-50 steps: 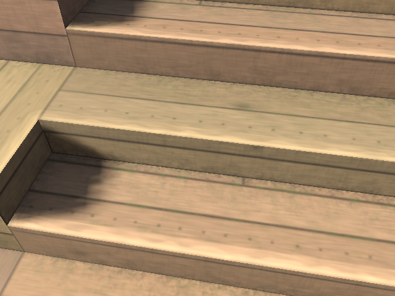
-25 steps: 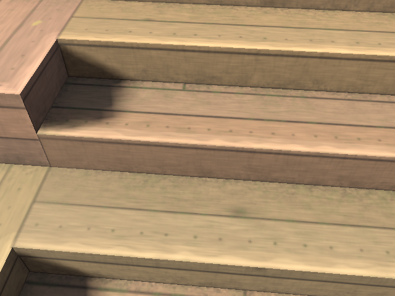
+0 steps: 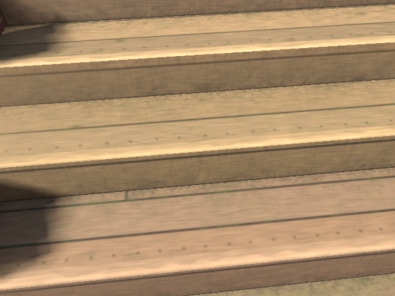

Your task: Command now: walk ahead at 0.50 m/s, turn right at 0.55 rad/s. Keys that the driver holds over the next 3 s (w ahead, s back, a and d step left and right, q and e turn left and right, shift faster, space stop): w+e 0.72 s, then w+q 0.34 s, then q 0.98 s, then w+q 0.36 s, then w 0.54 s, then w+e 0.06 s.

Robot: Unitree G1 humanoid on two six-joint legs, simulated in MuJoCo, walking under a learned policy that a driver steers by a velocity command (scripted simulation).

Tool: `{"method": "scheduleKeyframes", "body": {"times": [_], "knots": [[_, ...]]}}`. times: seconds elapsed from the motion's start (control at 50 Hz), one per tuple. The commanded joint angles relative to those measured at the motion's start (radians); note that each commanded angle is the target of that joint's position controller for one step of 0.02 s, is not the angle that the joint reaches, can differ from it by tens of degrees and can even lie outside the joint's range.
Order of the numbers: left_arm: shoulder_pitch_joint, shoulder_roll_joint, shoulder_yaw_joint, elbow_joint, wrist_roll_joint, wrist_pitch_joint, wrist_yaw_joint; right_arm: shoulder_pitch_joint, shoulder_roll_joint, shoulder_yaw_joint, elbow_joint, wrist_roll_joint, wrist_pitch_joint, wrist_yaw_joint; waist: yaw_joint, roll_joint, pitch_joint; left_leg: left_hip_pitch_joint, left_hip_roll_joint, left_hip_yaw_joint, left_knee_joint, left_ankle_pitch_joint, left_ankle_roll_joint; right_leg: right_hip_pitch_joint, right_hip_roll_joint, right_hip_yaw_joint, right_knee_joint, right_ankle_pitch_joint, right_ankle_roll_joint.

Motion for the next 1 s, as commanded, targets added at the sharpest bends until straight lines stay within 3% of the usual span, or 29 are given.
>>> {"method": "scheduleKeyframes", "body": {"times": [0.02,0.08,0.14,0.16,0.18,0.2,0.22,0.24,0.28,0.3,0.32,0.34,0.36,0.38,0.42,0.44,0.46,0.54,0.6,0.68,0.78,0.84,0.86,0.88,0.9,0.92,0.96,0.98,1.0], "knots": [[0.032,-0.078,-0.040,0.073,0.008,-0.012,-0.024,-0.078,0.073,0.033,-0.117,0.004,0.010,-0.032,-0.107,-0.003,0.079,-0.518,0.013,-0.016,0.272,-0.034,0.054,0.233,-0.200,0.436,-0.454,0.197,-0.165],[0.078,-0.017,-0.038,0.060,0.033,-0.040,-0.020,-0.164,0.041,0.038,-0.149,0.038,0.022,-0.047,-0.088,-0.138,0.094,-0.519,0.028,0.102,0.392,-0.238,0.005,0.113,-0.171,0.367,-0.540,0.168,-0.179],[0.246,-0.015,-0.052,0.124,0.080,-0.048,-0.011,-0.328,0.050,0.061,-0.243,0.030,0.004,-0.071,-0.034,-0.066,0.099,-0.654,0.062,0.077,0.300,-0.249,0.022,0.190,-0.187,0.415,-0.535,0.060,-0.126],[0.273,0.006,-0.052,0.124,0.077,-0.054,-0.021,-0.408,0.032,0.064,-0.283,0.025,0.008,-0.080,-0.010,-0.041,0.098,-0.610,0.090,0.105,0.100,-0.216,-0.002,0.197,-0.179,0.407,-0.566,0.062,-0.127],[0.271,0.024,-0.051,0.118,0.069,-0.056,-0.030,-0.484,0.014,0.063,-0.332,0.035,0.017,-0.092,-0.006,-0.072,0.113,-0.521,0.133,0.080,-0.031,-0.205,-0.045,0.129,-0.201,0.434,-0.602,0.125,-0.122],[0.132,0.065,-0.041,0.030,0.009,-0.057,-0.045,-0.528,0.026,0.070,-0.363,0.032,0.038,-0.090,-0.053,-0.069,0.113,-0.208,0.112,0.218,-0.284,-0.355,-0.084,-0.078,-0.192,0.358,-0.745,0.147,-0.148],[0.134,0.081,-0.045,-0.007,-0.032,-0.071,-0.054,-0.544,0.064,0.073,-0.380,0.031,0.045,-0.081,-0.056,-0.169,0.146,0.052,0.070,0.283,-0.295,-0.437,-0.137,-0.245,-0.233,0.424,-0.831,0.263,-0.194],[0.140,0.105,-0.041,-0.009,-0.043,-0.084,-0.058,-0.465,0.067,0.069,-0.366,0.038,0.052,-0.074,-0.083,-0.195,0.144,0.085,0.047,0.276,-0.293,-0.381,-0.151,-0.160,-0.292,0.433,-0.767,0.500,-0.204],[0.163,0.190,-0.004,-0.025,-0.067,-0.107,-0.056,-0.369,-0.040,0.029,-0.340,0.043,0.051,-0.070,-0.123,-0.184,0.054,0.036,-0.060,0.313,-0.601,-0.401,-0.118,0.288,-0.310,0.390,-0.585,1.298,-0.191],[0.173,0.199,0.014,-0.013,-0.038,-0.112,-0.067,-0.252,-0.099,0.003,-0.317,0.055,0.036,-0.082,-0.142,-0.216,-0.030,0.140,-0.058,0.220,-0.724,-0.341,-0.074,0.417,-0.293,0.363,-0.416,1.491,-0.149],[0.261,0.073,0.003,-0.007,0.001,-0.109,-0.068,-0.040,-0.112,-0.003,-0.266,0.049,0.019,-0.095,-0.155,0.006,-0.298,0.591,0.105,-0.161,-0.806,-0.036,0.109,0.175,-0.171,0.332,-0.040,1.361,-0.087],[0.285,-0.043,-0.024,-0.015,0.024,-0.088,-0.079,0.182,-0.194,-0.019,-0.201,0.016,0.021,-0.106,-0.220,0.302,-0.374,0.876,0.390,-0.802,-1.240,-0.211,0.309,-0.250,0.027,0.328,0.345,0.264,-0.023],[0.118,0.028,0.010,-0.014,-0.019,-0.075,-0.071,0.226,-0.183,-0.021,-0.173,0.000,0.002,-0.115,-0.279,0.247,-0.083,0.677,0.374,-0.916,-1.349,-0.761,0.202,-0.494,-0.019,0.421,0.786,0.299,-0.030],[0.063,0.029,0.017,-0.005,-0.041,-0.071,-0.056,0.097,-0.179,-0.030,-0.144,0.021,-0.015,-0.106,-0.197,0.162,0.120,0.448,0.346,-0.723,-1.349,-0.893,0.142,-0.568,-0.059,0.355,0.873,0.420,-0.055],[0.058,-0.006,0.004,0.008,-0.020,-0.058,-0.036,-0.015,0.054,0.008,-0.067,0.038,-0.001,-0.091,-0.089,-0.070,0.080,0.312,0.336,-0.367,-1.281,-0.546,0.104,-0.489,-0.102,0.288,0.948,0.446,-0.111],[0.035,-0.036,-0.008,-0.008,-0.011,-0.048,-0.036,-0.059,0.150,0.030,-0.056,0.045,0.003,-0.095,-0.041,-0.089,0.079,0.269,0.320,-0.280,-1.307,-0.436,0.068,-0.463,-0.136,0.288,0.943,0.433,-0.126],[0.023,-0.063,-0.016,-0.008,-0.020,-0.035,-0.040,-0.090,0.186,0.038,-0.039,0.047,0.003,-0.103,-0.015,-0.052,0.087,0.257,0.292,-0.201,-1.338,-0.383,0.045,-0.490,-0.149,0.289,0.966,0.407,-0.143],[-0.133,-0.038,-0.040,-0.071,-0.037,-0.025,-0.070,-0.081,0.128,0.025,-0.008,-0.012,-0.016,-0.089,-0.009,-0.058,0.092,0.239,0.208,0.171,-1.469,-0.266,-0.005,-0.524,-0.176,0.165,0.835,0.430,-0.166],[-0.188,0.031,-0.026,-0.071,-0.024,-0.012,-0.093,0.042,0.092,0.037,0.033,-0.038,-0.026,-0.082,-0.047,0.005,0.104,0.349,0.247,0.206,-1.524,-0.124,0.032,-0.602,-0.180,0.150,0.907,0.469,-0.117],[-0.286,-0.010,-0.058,-0.125,-0.051,-0.007,-0.046,0.282,0.102,0.054,0.150,-0.082,-0.017,-0.072,-0.124,-0.047,0.166,0.770,0.338,0.177,-1.527,-0.031,0.074,-1.039,-0.158,0.239,1.085,0.310,-0.197],[-0.486,-0.051,-0.086,-0.242,-0.047,0.024,-0.023,0.445,0.145,0.071,0.238,-0.090,-0.026,-0.060,-0.148,0.005,0.198,0.877,0.317,0.237,-1.603,0.198,0.068,-1.058,-0.214,0.098,0.956,0.293,-0.194],[-0.641,-0.065,-0.098,-0.306,-0.031,0.072,-0.024,0.513,0.160,0.074,0.280,-0.082,-0.024,-0.027,-0.145,-0.011,0.224,0.872,0.314,0.254,-1.660,0.169,0.064,-0.987,-0.301,0.001,0.633,0.349,-0.176],[-0.703,-0.076,-0.107,-0.321,-0.001,0.098,-0.045,0.409,0.150,0.073,0.227,-0.050,-0.022,-0.004,-0.114,0.017,0.221,0.636,0.297,0.307,-1.762,0.178,0.088,-0.694,-0.303,-0.082,0.509,0.318,-0.172],[-0.552,-0.061,-0.099,-0.336,-0.063,0.056,-0.020,0.385,0.041,0.019,0.185,0.131,-0.041,-0.128,-0.095,-0.007,0.405,0.567,0.327,0.255,-1.899,0.162,0.033,-0.515,-0.273,-0.158,0.469,0.039,-0.062],[-0.514,-0.060,-0.096,-0.312,-0.083,0.040,-0.003,0.403,0.044,0.027,0.202,0.152,-0.040,-0.159,-0.070,-0.092,0.406,0.503,0.312,0.296,-1.856,0.415,0.011,-0.298,-0.208,-0.247,0.359,-0.004,-0.051],[-0.767,-0.133,-0.127,-0.407,-0.033,0.097,-0.056,0.534,0.070,0.067,0.282,-0.031,-0.049,-0.013,-0.043,0.246,0.116,0.554,0.333,0.345,-1.715,1.049,0.053,-0.104,-0.154,-0.139,0.417,0.112,-0.104],[-0.402,0.015,-0.062,-0.286,-0.017,0.087,-0.057,0.324,-0.104,-0.002,0.170,0.010,-0.086,0.016,0.083,0.204,0.054,0.717,0.339,0.314,-1.487,1.373,0.023,0.052,-0.088,-0.103,0.217,0.083,-0.095],[-0.259,0.041,-0.059,-0.242,-0.029,0.066,-0.042,0.408,-0.080,-0.014,0.181,-0.004,-0.103,0.026,0.066,0.166,-0.098,0.446,0.282,0.258,-1.299,1.289,-0.032,0.451,-0.143,0.012,0.275,0.293,-0.142],[-0.087,0.094,-0.046,-0.191,-0.024,0.066,-0.030,0.394,-0.083,-0.015,0.154,-0.016,-0.107,0.035,0.129,0.087,-0.198,0.210,0.212,0.174,-1.082,0.955,-0.044,0.733,-0.222,0.208,0.083,0.194,-0.177]]}}
Next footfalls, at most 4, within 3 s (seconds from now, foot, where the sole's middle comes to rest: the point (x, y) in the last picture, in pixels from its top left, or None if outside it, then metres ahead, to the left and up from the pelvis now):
0.30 left None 0.34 0.14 -0.57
0.96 right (321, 231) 0.64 -0.28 -0.43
1.54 left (251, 124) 0.92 -0.09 -0.28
2.12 right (322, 124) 0.93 -0.31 -0.28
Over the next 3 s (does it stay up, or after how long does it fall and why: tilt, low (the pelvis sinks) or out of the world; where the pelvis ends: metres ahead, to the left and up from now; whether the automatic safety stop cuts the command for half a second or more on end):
stays up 1.20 0.02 0.62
